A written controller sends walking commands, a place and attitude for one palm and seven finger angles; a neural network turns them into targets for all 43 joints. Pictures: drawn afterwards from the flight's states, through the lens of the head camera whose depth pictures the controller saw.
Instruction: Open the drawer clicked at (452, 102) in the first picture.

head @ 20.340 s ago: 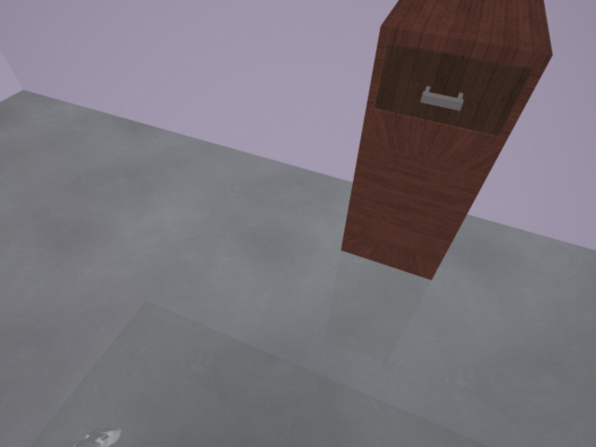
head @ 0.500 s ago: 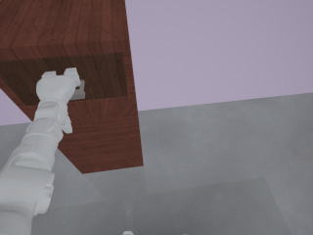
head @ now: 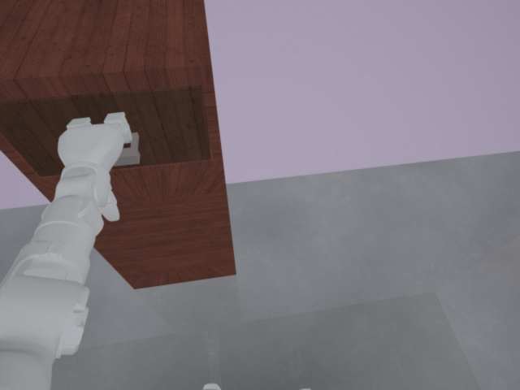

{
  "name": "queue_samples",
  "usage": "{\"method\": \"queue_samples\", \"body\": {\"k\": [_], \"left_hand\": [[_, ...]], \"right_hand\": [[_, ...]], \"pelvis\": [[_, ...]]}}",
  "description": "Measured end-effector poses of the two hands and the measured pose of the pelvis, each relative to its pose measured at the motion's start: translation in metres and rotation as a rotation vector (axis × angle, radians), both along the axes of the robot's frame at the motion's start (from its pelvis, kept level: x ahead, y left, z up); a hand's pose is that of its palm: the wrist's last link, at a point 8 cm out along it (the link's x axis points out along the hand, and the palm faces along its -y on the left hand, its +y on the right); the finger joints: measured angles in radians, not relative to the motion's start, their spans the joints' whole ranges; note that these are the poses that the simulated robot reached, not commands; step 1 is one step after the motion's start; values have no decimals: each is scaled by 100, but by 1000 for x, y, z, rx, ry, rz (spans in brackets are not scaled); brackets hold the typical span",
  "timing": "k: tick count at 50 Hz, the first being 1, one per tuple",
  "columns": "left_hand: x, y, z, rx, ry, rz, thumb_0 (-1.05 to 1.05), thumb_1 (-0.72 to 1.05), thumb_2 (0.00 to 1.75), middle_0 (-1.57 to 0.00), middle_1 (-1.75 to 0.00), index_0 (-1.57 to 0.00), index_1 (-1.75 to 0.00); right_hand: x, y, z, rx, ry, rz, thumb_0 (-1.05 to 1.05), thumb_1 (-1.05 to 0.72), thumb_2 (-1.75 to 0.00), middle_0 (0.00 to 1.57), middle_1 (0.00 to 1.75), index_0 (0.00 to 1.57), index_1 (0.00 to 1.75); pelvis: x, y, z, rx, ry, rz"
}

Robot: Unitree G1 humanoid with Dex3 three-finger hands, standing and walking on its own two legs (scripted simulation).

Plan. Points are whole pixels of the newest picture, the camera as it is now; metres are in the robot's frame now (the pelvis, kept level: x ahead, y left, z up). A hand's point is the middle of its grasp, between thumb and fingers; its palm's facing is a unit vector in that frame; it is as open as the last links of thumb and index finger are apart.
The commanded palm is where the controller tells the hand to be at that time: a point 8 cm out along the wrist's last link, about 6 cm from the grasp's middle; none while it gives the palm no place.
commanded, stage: lift the fingers back up to retry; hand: left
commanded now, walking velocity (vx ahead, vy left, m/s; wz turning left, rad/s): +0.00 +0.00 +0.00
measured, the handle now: (110, 149) +0.52 +0.25 +0.04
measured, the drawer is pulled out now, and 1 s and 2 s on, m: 0.00 0.00 0.00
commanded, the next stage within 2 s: re-aim the fingers above the handle in 0.60 s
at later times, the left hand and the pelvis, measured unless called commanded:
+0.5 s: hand (89, 140) +0.47 +0.25 +0.11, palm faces +0.02 -0.04 -1.00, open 13.7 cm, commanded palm +0.44 +0.25 +0.16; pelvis +0.03 +0.00 +0.02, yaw +0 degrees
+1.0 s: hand (88, 145) +0.47 +0.25 +0.11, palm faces -0.02 -0.02 -1.00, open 13.9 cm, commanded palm +0.44 +0.25 +0.16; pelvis +0.03 -0.01 +0.02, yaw +1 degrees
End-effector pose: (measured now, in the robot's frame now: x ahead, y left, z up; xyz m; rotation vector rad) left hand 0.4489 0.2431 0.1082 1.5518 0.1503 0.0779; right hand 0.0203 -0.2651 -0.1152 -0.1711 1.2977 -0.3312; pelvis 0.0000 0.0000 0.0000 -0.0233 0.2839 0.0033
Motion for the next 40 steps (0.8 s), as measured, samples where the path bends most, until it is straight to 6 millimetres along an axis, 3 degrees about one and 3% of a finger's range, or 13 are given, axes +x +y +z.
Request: {"method": "queue_samples", "body": {"k": [7,13,26,34,40], "left_hand": [[0,1,7,-18,-6,-26,0,-49,30,-33,-123,-30,-122],[4,10,25,-11,-56,-15,0,-49,30,-32,-121,-32,-121],[1,7,60,-22,-63,-19,0,-49,30,-32,-120,-33,-121],[-16,10,42,-30,36,-2,0,-49,30,-31,-120,-31,-121],[-19,5,44,-23,-5,-64,0,-49,30,-32,-120,-32,-120]], "right_hand": [[7,2,3,3,-16,-9,0,-91,-90,20,30,21,30],[21,2,5,8,-23,-2,0,-91,-90,20,30,21,30],[79,1,14,33,-118,42,0,-91,-90,20,30,21,30],[111,1,19,38,-173,98,0,-91,-90,20,30,21,30],[115,-1,19,16,-174,125,0,-91,-90,20,30,21,30]], "pelvis": [[7,1,5,2,-19,-6],[16,2,9,4,-32,-5],[35,2,19,13,-80,-2],[34,-3,20,20,-102,6],[29,-6,18,19,-97,25]]}}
